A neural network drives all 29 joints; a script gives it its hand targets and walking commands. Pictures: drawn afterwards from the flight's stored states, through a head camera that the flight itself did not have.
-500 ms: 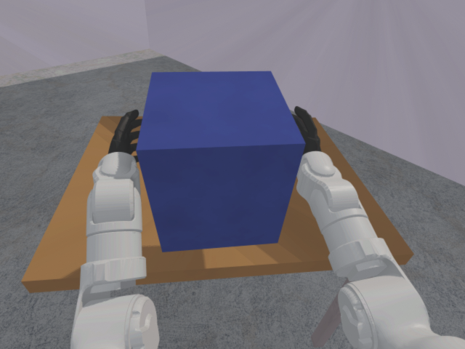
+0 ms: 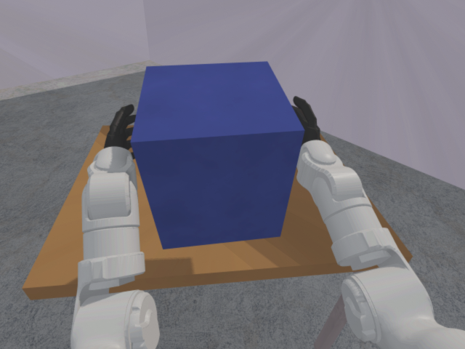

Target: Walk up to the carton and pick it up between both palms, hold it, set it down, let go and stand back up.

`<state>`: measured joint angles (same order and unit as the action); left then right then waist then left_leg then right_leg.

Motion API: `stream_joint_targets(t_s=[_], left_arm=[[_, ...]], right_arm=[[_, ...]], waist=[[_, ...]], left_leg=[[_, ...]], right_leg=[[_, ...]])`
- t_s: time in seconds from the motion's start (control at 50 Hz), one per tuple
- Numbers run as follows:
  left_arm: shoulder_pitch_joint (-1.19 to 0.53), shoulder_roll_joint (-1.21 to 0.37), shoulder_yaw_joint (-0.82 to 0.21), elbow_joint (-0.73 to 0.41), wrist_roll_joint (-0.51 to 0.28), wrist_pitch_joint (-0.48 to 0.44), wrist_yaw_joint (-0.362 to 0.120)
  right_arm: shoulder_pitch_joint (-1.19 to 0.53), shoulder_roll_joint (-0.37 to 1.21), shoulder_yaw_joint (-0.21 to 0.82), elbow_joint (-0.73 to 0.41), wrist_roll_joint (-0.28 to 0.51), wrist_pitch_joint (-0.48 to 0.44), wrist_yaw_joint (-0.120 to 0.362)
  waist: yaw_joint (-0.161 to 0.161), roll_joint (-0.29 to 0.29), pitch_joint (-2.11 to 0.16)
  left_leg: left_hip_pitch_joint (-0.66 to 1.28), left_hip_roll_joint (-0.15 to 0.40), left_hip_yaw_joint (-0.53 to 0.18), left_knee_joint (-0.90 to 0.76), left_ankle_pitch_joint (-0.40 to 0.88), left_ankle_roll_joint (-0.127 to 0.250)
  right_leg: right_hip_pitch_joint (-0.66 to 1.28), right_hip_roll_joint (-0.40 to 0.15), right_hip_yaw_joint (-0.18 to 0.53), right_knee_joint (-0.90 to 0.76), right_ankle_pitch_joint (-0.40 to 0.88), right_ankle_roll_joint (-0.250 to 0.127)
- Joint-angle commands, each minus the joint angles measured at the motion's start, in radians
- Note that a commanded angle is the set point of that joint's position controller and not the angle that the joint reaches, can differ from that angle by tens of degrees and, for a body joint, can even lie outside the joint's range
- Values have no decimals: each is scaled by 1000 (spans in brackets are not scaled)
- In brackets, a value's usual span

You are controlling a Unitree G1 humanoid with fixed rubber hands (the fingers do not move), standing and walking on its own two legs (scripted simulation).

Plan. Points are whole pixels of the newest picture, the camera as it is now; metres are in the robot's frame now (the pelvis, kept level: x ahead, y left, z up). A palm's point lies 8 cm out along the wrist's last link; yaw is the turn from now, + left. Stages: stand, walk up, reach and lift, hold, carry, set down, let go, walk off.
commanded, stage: hold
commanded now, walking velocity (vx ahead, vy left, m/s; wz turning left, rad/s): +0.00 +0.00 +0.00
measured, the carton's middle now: (215, 154) +0.39 +0.01 +0.20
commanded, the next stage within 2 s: none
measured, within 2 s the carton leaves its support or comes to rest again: neither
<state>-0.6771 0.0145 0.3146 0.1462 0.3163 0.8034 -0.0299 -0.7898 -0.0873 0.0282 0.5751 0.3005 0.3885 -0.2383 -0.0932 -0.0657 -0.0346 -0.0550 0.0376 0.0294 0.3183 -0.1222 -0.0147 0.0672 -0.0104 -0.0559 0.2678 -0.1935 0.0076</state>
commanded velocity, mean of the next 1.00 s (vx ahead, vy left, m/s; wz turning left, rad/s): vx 0.00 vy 0.00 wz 0.00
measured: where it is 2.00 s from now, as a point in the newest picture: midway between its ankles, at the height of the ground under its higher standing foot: outside the picture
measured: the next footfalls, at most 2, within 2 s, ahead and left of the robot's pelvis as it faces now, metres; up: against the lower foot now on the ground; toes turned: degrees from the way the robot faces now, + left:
none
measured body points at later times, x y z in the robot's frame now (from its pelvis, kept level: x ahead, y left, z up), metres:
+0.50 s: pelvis +0.00 +0.00 +0.00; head -0.07 +0.03 +0.44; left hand +0.38 +0.17 +0.23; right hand +0.38 -0.14 +0.25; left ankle +0.04 +0.13 -0.75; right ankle -0.02 -0.12 -0.75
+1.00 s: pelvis +0.00 +0.00 +0.00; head -0.07 +0.03 +0.44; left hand +0.38 +0.17 +0.23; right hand +0.38 -0.14 +0.24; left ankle +0.04 +0.13 -0.75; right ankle -0.02 -0.12 -0.75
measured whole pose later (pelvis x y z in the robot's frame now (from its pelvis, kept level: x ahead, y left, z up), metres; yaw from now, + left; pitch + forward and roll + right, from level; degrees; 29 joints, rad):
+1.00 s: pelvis +0.00 +0.00 +0.00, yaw +0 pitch -7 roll +0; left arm -0.70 0.02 0.32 0.14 0.32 0.85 -0.04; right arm -0.81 -0.09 0.02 0.54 0.31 0.46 -0.26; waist -0.10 -0.06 -0.05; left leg -0.07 0.03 0.01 0.32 -0.12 -0.02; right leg 0.05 0.00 -0.04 0.27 -0.20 0.00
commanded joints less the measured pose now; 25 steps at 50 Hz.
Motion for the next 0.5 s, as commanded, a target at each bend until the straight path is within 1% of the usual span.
stream_joint_targets(t_s=[0.0,0.04,0.08,0.12,0.14,0.16,0.2,0.22,0.24,0.26,0.3,0.36,0.4,0.42,0.44,0.46,0.48], left_arm=[[-759,-573,-488,-176,-171,-75,-126],[-770,-576,-497,-183,-185,-72,-123],[-762,-572,-487,-146,-181,-65,-124],[-773,-572,-478,-132,-175,-62,-128],[-783,-574,-476,-132,-177,-62,-129],[-785,-573,-468,-109,-173,-61,-132],[-803,-571,-467,-102,-175,-64,-135],[-821,-572,-473,-117,-185,-70,-134],[-824,-572,-474,-124,-191,-74,-131],[-831,-575,-480,-138,-197,-78,-127],[-806,-559,-443,-96,-176,-75,-128],[-785,-551,-430,-88,-162,-69,-135],[-778,-555,-443,-110,-169,-65,-137],[-782,-560,-452,-122,-176,-65,-139],[-784,-558,-454,-128,-181,-65,-140],[-783,-556,-456,-138,-182,-65,-139],[-793,-554,-465,-150,-186,-66,-139]], right_arm=[[-804,627,328,-322,89,-24,90],[-826,634,334,-348,98,-18,91],[-832,629,320,-335,90,-8,90],[-820,623,297,-300,76,1,92],[-824,630,294,-294,75,2,94],[-831,623,287,-283,71,4,95],[-834,625,275,-266,67,6,97],[-844,632,275,-274,69,5,98],[-856,644,288,-292,75,3,98],[-852,652,298,-293,82,4,96],[-852,647,303,-275,86,11,92],[-843,634,299,-271,93,9,89],[-842,630,306,-293,100,7,85],[-837,631,304,-303,102,8,82],[-847,634,313,-328,104,6,79],[-842,628,319,-327,111,10,77],[-832,629,319,-330,112,13,75]], waist=[[-4,95,-348],[-5,89,-373],[-5,82,-345],[-11,90,-325],[-8,91,-322],[-9,90,-316],[-14,97,-326],[-18,95,-357],[-11,89,-379],[-12,93,-398],[5,73,-355],[10,78,-346],[5,84,-363],[-7,84,-366],[-3,75,-382],[-4,79,-380],[-11,85,-387]], left_leg=[[232,-68,8,11,224,-7],[236,-69,6,18,228,-5],[224,-70,8,10,189,0],[204,-68,11,-8,139,1],[197,-66,10,-9,141,2],[193,-66,11,-12,125,2],[192,-66,10,-15,109,3],[199,-67,8,-11,118,1],[207,-70,10,-2,143,3],[218,-72,6,7,176,-2],[212,-74,8,3,174,6],[213,-74,12,1,176,6],[226,-74,10,12,214,-1],[229,-76,10,15,222,-4],[233,-79,10,20,230,-2],[240,-78,8,21,242,-5],[244,-78,5,24,244,-7]], right_leg=[[-74,77,-10,-30,178,47],[-76,78,-8,-29,184,49],[-90,75,-5,-35,156,51],[-102,72,-4,-39,109,48],[-102,73,-5,-37,114,48],[-104,72,-5,-39,104,47],[-106,70,-5,-38,93,47],[-104,71,-4,-34,103,49],[-97,71,-3,-32,130,52],[-88,73,-3,-25,163,53],[-89,73,-2,-32,166,58],[-85,70,2,-35,165,59],[-74,75,-1,-31,199,58],[-69,76,-2,-33,210,60],[-62,76,-1,-31,223,62],[-63,77,-2,-28,233,63],[-62,75,-1,-27,236,65]])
